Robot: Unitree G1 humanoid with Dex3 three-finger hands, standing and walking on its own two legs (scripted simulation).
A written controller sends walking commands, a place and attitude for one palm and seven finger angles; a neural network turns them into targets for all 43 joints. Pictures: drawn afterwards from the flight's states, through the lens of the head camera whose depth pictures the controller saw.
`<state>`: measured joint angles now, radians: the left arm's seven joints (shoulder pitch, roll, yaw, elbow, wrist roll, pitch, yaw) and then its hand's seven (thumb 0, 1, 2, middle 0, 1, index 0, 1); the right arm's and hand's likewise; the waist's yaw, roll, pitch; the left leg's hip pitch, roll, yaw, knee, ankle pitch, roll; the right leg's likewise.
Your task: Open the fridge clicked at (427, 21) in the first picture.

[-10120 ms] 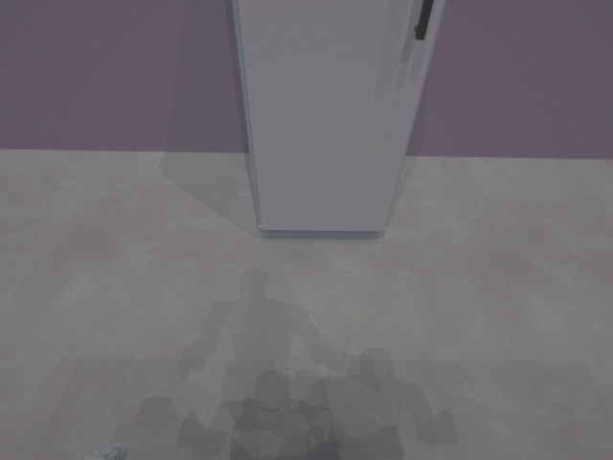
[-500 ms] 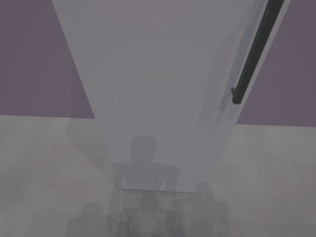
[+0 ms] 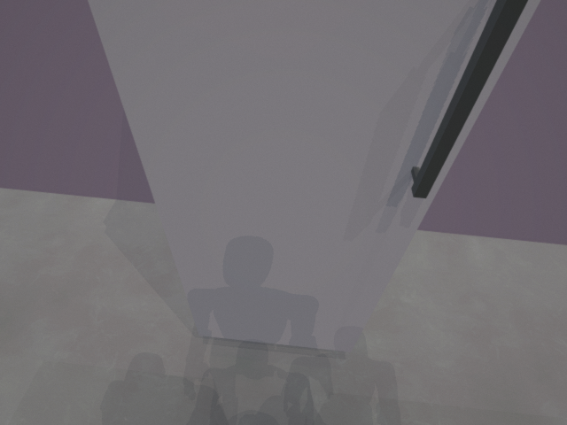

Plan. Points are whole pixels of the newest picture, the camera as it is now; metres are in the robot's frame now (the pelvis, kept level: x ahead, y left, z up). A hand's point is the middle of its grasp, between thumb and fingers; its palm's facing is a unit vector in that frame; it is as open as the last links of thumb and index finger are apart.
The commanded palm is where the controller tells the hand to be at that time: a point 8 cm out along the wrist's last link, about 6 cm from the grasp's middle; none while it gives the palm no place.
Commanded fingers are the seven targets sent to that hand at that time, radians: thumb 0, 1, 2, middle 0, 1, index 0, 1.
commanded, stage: come to a stop and stand still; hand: right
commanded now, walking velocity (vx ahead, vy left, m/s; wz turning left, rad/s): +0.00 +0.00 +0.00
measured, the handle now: (456, 98) +0.46 -0.17 +0.26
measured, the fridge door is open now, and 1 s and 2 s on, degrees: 0 0 0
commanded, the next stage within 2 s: look again from close up in 0.46 s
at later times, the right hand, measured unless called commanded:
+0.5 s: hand out of the picture +0.01 -0.16 -0.17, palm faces -0.01 +0.98 -0.20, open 7.3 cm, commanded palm none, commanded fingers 0.00 -0.90 -0.90 0.20 0.30 0.20 0.30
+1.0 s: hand out of the picture +0.01 -0.15 -0.17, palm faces -0.01 +0.98 -0.20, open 7.3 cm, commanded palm none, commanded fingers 0.00 -0.90 -0.90 0.20 0.30 0.20 0.30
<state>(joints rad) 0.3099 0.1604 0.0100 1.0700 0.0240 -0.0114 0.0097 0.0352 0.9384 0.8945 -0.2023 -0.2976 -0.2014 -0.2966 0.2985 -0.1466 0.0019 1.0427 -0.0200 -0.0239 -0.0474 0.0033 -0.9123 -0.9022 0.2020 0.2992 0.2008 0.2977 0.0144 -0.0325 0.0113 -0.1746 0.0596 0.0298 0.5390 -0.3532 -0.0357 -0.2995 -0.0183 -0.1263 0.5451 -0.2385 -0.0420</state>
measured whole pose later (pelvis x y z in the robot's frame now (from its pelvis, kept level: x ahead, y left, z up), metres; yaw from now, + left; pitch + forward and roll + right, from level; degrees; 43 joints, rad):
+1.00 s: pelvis +0.01 +0.02 +0.01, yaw +1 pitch -1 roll -1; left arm 0.24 0.16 0.00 1.13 0.01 -0.02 0.01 0.01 0.91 0.89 -0.20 -0.30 -0.20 -0.30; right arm 0.30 -0.16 0.01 1.10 -0.02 -0.02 -0.03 0.00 -0.91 -0.90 0.20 0.30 0.20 0.30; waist 0.00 0.01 0.03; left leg -0.11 0.03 0.02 0.44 -0.32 -0.01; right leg -0.22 -0.05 -0.13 0.44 -0.20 0.00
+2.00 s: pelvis +0.02 +0.04 +0.01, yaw +1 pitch -1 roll -1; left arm 0.23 0.17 0.01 1.15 0.02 -0.02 0.02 0.01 0.91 0.89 -0.20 -0.30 -0.20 -0.30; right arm 0.30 -0.17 0.01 1.11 -0.02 -0.02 -0.03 0.00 -0.91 -0.90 0.20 0.30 0.20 0.30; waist -0.01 0.01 0.02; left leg -0.09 0.01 0.03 0.42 -0.31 0.01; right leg -0.20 -0.06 -0.13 0.41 -0.19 0.02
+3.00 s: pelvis +0.01 +0.03 +0.01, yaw +1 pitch -1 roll +0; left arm 0.24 0.16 0.01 1.16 0.02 -0.02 0.02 0.01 0.92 0.89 -0.20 -0.30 -0.20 -0.30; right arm 0.32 -0.16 0.01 1.12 -0.02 -0.02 -0.03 0.00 -0.91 -0.90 0.20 0.30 0.20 0.30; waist -0.01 0.01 0.02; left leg -0.09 0.01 0.04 0.40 -0.30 0.01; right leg -0.21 -0.06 -0.12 0.41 -0.18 0.01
